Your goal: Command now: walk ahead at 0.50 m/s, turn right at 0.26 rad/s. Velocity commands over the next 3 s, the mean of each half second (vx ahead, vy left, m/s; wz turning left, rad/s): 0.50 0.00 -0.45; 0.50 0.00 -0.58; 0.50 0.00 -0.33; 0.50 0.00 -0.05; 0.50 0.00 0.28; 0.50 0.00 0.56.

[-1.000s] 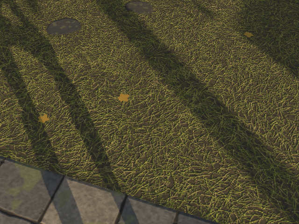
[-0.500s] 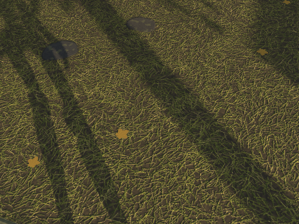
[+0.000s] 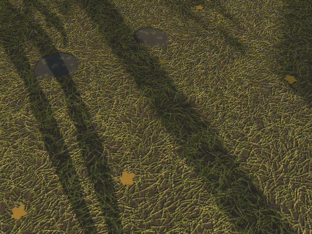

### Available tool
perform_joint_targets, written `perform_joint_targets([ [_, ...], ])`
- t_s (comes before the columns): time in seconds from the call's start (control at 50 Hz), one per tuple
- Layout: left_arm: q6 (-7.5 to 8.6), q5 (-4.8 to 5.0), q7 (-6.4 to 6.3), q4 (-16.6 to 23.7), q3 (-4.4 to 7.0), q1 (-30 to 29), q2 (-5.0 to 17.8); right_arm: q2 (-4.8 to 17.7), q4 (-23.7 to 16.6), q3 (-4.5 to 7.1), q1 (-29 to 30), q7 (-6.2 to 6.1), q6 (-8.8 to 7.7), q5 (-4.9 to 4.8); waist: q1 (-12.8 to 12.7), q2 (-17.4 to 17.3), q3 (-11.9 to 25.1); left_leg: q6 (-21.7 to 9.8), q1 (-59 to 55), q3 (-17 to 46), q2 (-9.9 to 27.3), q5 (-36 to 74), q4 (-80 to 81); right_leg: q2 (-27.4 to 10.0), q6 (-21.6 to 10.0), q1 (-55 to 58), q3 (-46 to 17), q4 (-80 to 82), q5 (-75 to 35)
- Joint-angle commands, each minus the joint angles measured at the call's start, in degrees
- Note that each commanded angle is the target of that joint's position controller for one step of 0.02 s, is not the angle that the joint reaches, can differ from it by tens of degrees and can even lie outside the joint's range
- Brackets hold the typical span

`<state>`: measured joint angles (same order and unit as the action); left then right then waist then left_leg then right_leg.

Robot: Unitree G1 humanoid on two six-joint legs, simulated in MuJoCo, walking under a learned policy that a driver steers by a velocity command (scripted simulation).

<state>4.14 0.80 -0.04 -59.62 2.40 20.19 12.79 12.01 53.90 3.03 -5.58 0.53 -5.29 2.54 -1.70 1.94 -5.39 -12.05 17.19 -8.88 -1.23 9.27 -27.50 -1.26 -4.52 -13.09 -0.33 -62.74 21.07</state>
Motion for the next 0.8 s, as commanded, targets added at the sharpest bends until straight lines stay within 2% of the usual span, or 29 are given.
perform_joint_targets([
  [0.02, -0.92, -2.41, 0.22, 2.73, 0.57, 2.60, 1.62, 6.60, 1.24, 1.49, -7.35, -0.67, -1.01, -1.70, 1.19, -6.58, 2.25, 0.09, -8.61, 17.00, 18.09, -4.18, 18.25, -4.30, -0.18, -12.10, -2.07, -0.76, -1.90],
  [0.04, -1.86, -3.28, 0.30, 2.31, 0.46, 3.59, 0.93, 5.99, 1.15, 1.47, -7.28, -0.58, -1.70, -2.16, 0.59, -6.53, 1.42, 0.08, -6.08, 15.07, 17.27, -5.72, 19.60, -4.95, 0.18, -10.83, -1.57, -0.08, -2.67],
  [0.06, -2.32, -3.50, 0.54, 2.80, 0.64, 2.56, 1.24, 5.85, 1.28, 1.48, -7.70, -0.67, -2.39, -2.31, 0.37, -6.40, 0.63, 0.13, -5.48, 13.01, 16.41, -4.97, 20.38, -5.29, 0.50, -11.88, -0.83, 0.61, -4.55],
  [0.08, -2.14, -2.88, 0.98, 3.86, 1.11, -0.68, 2.05, 4.83, 1.80, 1.20, -7.41, -1.01, -3.19, -1.85, 0.39, -5.88, -0.21, 2.02, -6.29, 9.21, 13.77, -5.44, 20.47, -5.38, 1.03, -14.08, -0.71, 4.14, -10.47],
  [0.1, -1.80, -2.56, 1.48, 5.16, 1.16, -2.84, 1.89, 5.05, 2.43, 1.16, -8.29, -1.35, -3.76, -1.80, 0.15, -6.79, -0.74, 2.47, -6.17, 6.44, 12.40, -4.07, 20.48, -5.36, 1.31, -15.31, 0.57, 7.72, -15.16],
  [0.14, -1.05, -2.50, 2.07, 7.29, 0.75, -7.28, 1.09, 5.39, 3.14, 1.04, -8.87, -1.52, -4.30, -1.90, 0.41, -5.78, -0.72, 2.56, -5.53, 2.50, 11.07, -3.29, 19.71, -5.13, 1.78, -14.45, 2.37, 17.23, -23.10],
  [0.18, -0.46, -2.17, 2.34, 8.39, 0.27, -10.32, 0.65, 6.14, 3.21, 0.99, -9.52, -1.45, -4.67, -2.13, 1.48, -4.85, -0.28, 2.27, -5.57, 0.49, 11.20, -2.33, 19.10, -3.69, 1.73, -10.89, 4.35, 26.54, -28.99],
  [0.22, -0.37, -2.36, 2.46, 9.51, 0.46, -11.81, 1.75, 7.39, 3.59, 1.12, -10.94, -1.66, -4.81, -2.60, 1.76, -4.86, 0.23, 2.56, -8.46, 0.63, 13.27, -1.42, 18.29, -3.54, 0.77, -9.89, 4.27, 30.03, -31.83],
  [0.26, -0.31, -3.05, 2.59, 10.14, 0.95, -12.23, 3.23, 7.91, 3.99, 1.22, -12.13, -2.20, -4.13, -2.76, 1.50, -3.86, -0.60, 3.26, -12.36, -0.26, 14.70, 0.28, 14.66, -3.27, -0.76, -11.47, 4.25, 31.70, -29.98],
  [0.3, -0.19, -3.80, 2.47, 9.67, 1.55, -9.50, 4.21, 8.61, 3.92, 1.43, -12.73, -2.58, -3.12, -2.43, 0.08, -2.36, 0.38, 3.84, -14.38, -2.03, 14.65, 8.13, 5.65, -0.74, -2.66, -8.89, 5.74, 32.52, -24.99],
  [0.32, -0.02, -4.06, 2.27, 8.16, 1.97, -4.79, 4.67, 9.12, 3.35, 1.60, -12.00, -2.53, -2.48, -2.20, -1.93, -1.56, 2.57, 4.23, -13.76, -3.23, 13.71, 12.19, -3.26, 1.63, -3.81, -4.21, 6.91, 33.22, -22.96],
  [0.34, 0.37, -4.31, 1.71, 5.53, 2.59, 2.91, 5.18, 9.56, 2.26, 1.75, -10.33, -2.28, -1.72, -2.14, -5.45, 0.30, 5.68, 5.73, -11.47, -4.95, 10.93, 13.09, -16.51, 4.34, -5.55, 3.12, 7.73, 36.48, -24.61],
  [0.36, 0.54, -4.46, 0.77, 3.49, 4.42, 10.26, 10.90, 7.45, -0.03, 1.39, -11.29, -1.77, -1.28, -1.93, -6.85, 10.26, 10.03, 8.14, 1.99, -5.27, 4.35, -13.73, -38.70, -5.15, -10.98, 17.12, -3.50, 33.93, -42.13],
  [0.38, 0.04, -3.59, 0.46, 4.35, 4.57, 9.18, 12.97, 4.61, -1.26, 0.74, -16.29, -1.84, -0.70, -1.06, -2.13, 13.24, 14.63, 10.19, 18.80, 1.96, -0.48, -43.31, -54.00, -15.79, -16.46, 30.01, -21.45, 31.16, -57.59],
  [0.4, -0.77, -2.29, 0.02, 6.30, 5.22, 9.86, 15.13, 5.80, -2.97, 0.37, -14.98, -1.69, -0.72, -1.58, -5.28, 10.56, 21.61, 11.12, 26.93, 8.78, -0.51, -41.75, -59.32, -20.06, -22.11, 33.31, -31.07, 38.33, -39.90],
  [0.42, -1.42, -2.15, -0.78, 7.34, 4.49, 5.68, 12.30, 6.63, -4.38, 0.11, -9.61, -1.18, -1.27, -1.34, -4.24, 3.13, 15.70, 11.21, 31.14, 11.51, 3.51, -36.42, -55.98, -19.32, -20.12, 27.28, -32.37, 44.13, -19.29],
  [0.44, -1.78, -1.59, -0.98, 7.62, 3.70, 1.92, 9.58, 7.96, -5.23, 0.49, -6.65, -0.68, -1.37, -1.17, -2.14, -0.64, 9.00, 11.66, 29.89, 11.44, 5.91, -32.13, -49.32, -17.22, -17.33, 17.95, -29.20, 47.30, -12.75],
  [0.46, -1.82, -1.49, -1.02, 7.93, 3.25, -0.22, 8.44, 8.00, -5.59, 0.64, -5.71, -0.40, -0.56, -0.28, 0.05, -2.02, 6.74, 12.55, 25.51, 11.46, 7.19, -30.75, -45.00, -15.43, -15.96, 10.79, -27.33, 48.71, -14.15],
  [0.48, -1.50, -1.15, -1.00, 8.48, 3.22, -1.34, 8.32, 7.48, -5.39, 0.53, -6.24, -0.19, 0.76, 0.50, 1.38, -2.85, 6.00, 13.43, 20.61, 11.61, 7.99, -30.32, -41.17, -13.27, -14.92, 5.18, -24.33, 49.60, -16.06],
  [0.5, -1.10, -1.12, -0.88, 8.62, 3.24, -2.06, 8.50, 6.50, -5.21, 0.25, -6.70, -0.04, 1.90, 0.61, 2.33, -2.80, 5.72, 14.08, 17.19, 11.27, 8.26, -29.56, -37.97, -11.08, -14.01, 1.35, -21.31, 50.38, -17.13],
  [0.54, -0.36, -1.22, -0.45, 8.69, 3.79, -2.01, 10.04, 5.22, -6.23, -0.26, -5.45, 0.22, 2.77, 0.22, 2.78, -1.53, 5.34, 14.81, 14.95, 9.88, 8.09, -26.41, -31.52, -8.07, -13.34, -1.57, -17.02, 50.56, -22.82],
  [0.6, -0.44, -1.10, 0.27, 8.89, 4.26, -0.32, 10.17, 4.79, -8.40, -0.74, 0.13, 0.29, 2.82, -0.54, 0.72, -0.15, 4.96, 15.20, 14.40, 9.20, 7.41, -18.99, -20.97, -5.59, -11.63, -0.93, -14.99, 50.69, -20.90],
  [0.66, -0.84, -1.38, 0.63, 9.19, 4.64, 1.71, 10.45, 5.22, -10.60, -0.91, 5.29, 0.27, 2.63, -1.14, -1.78, 1.19, 4.90, 15.02, 13.83, 9.10, 5.71, -14.40, -13.31, -5.21, -10.22, 2.03, -15.94, 49.62, -18.27],
  [0.7, -1.08, -1.79, 0.69, 9.59, 4.84, 2.17, 10.82, 5.82, -11.73, -0.86, 6.82, 0.20, 2.26, -1.41, -2.43, 1.82, 5.08, 14.82, 11.67, 9.21, 4.52, -15.02, -9.70, -5.44, -9.19, 3.11, -17.09, 47.56, -18.53],
  [0.72, -1.14, -1.92, 0.63, 10.00, 4.96, 1.72, 11.14, 6.40, -12.09, -0.72, 6.52, 0.14, 2.01, -1.55, -2.02, 2.26, 5.25, 14.59, 9.43, 9.48, 3.99, -16.23, -7.97, -5.69, -8.44, 2.95, -18.06, 46.34, -18.38],
  [0.76, -1.17, -2.10, 0.37, 11.14, 5.31, -0.75, 12.17, 7.95, -11.46, -0.11, 1.43, -0.05, 1.31, -1.51, 1.07, 2.90, 5.82, 13.79, 1.14, 9.77, 2.92, -19.57, -3.84, -5.89, -6.45, 0.35, -20.43, 42.55, -16.38],
  [0.78, -1.11, -2.01, 0.27, 11.73, 5.27, -2.27, 12.05, 8.58, -9.89, 0.29, -4.15, -0.30, 0.70, -1.31, 4.15, 1.46, 6.89, 13.12, -6.30, 9.36, 2.18, -19.77, -0.20, -3.87, -5.11, -2.48, -20.08, 37.65, -15.18],
  [0.8, -0.56, -1.71, 0.41, 12.55, 4.49, -2.65, 9.33, 11.88, -8.28, 1.32, -11.60, -0.93, -0.24, -0.40, 7.34, -4.06, 10.53, 11.38, -15.85, 15.04, 7.25, -25.14, 3.96, 0.95, -3.17, -6.98, -16.25, 25.68, -12.62],
])
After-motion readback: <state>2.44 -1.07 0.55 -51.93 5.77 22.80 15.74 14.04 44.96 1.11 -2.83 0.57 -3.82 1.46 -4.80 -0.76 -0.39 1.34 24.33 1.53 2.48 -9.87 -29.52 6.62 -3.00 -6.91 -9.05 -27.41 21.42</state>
